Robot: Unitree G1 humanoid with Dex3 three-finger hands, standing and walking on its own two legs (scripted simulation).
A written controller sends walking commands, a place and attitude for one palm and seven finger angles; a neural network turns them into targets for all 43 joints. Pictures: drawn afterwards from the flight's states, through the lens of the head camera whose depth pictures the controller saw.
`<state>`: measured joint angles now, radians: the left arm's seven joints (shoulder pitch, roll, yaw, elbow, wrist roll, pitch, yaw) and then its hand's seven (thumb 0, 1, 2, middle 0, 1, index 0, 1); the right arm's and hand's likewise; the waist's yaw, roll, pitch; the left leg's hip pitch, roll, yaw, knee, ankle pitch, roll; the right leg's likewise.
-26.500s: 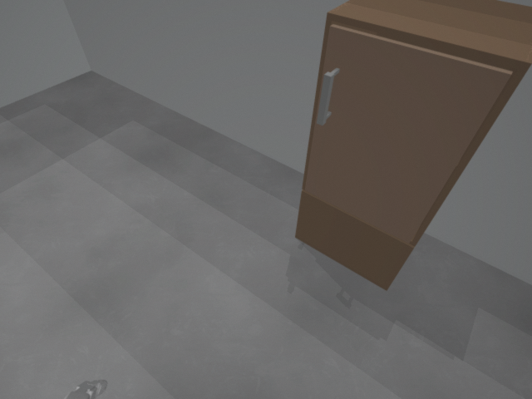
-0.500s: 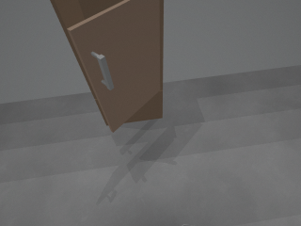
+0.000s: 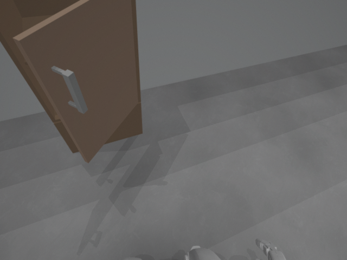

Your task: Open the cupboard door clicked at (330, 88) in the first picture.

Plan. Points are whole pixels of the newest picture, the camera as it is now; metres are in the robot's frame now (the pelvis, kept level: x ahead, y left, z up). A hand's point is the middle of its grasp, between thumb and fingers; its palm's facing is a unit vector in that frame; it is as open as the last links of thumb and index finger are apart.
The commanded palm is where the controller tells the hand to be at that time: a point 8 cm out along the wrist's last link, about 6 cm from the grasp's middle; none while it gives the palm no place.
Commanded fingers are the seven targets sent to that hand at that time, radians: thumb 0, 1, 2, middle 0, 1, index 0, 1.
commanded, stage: walk to a spot facing it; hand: left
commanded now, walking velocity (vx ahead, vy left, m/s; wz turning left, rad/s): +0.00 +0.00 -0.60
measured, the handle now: (70, 91) +0.50 +0.35 +0.01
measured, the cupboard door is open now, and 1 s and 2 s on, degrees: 41 41 41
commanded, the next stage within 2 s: none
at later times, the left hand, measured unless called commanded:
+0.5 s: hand (124, 229) +0.19 +0.14 -0.16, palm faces -0.35 -0.90 -0.27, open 7.4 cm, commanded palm none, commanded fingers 0.00 0.90 0.90 -0.20 -0.30 -0.20 -0.30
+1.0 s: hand (155, 195) +0.29 +0.07 -0.15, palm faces -0.64 -0.74 -0.20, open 7.4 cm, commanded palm none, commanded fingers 0.00 0.90 0.90 -0.20 -0.30 -0.20 -0.30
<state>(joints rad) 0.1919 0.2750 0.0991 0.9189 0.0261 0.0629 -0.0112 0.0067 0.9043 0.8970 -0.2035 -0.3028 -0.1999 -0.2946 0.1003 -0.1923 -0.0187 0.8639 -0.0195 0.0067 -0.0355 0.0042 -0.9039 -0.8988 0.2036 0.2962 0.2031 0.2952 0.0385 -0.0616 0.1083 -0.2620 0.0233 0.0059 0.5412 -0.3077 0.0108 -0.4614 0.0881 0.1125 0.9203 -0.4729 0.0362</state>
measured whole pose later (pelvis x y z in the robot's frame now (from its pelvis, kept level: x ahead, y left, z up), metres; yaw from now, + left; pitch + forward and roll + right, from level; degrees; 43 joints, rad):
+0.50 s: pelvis +0.02 -0.02 +0.00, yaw -20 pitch +0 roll +1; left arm 0.15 0.24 0.05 0.88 0.02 0.03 0.00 0.00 0.90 0.90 -0.20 -0.30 -0.20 -0.29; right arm 0.21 -0.24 -0.05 0.92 0.00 0.06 -0.01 0.01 -0.91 -0.90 0.20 0.30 0.20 0.29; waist -0.03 -0.01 0.12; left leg -0.47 0.08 0.04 1.06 -0.45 -0.08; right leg -0.26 0.02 0.05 0.54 -0.28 -0.02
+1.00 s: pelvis +0.09 -0.03 +0.00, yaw -39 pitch +1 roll -1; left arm 0.16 0.24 0.08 0.92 0.03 0.05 -0.07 0.01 0.91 0.90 -0.20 -0.30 -0.20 -0.29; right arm 0.35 -0.22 -0.03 0.93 -0.04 -0.02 -0.01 0.01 -0.90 -0.90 0.21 0.30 0.21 0.30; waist -0.03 0.00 0.05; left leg -0.13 0.14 0.24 0.45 -0.32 -0.04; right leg -0.42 -0.06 -0.10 0.76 -0.40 0.02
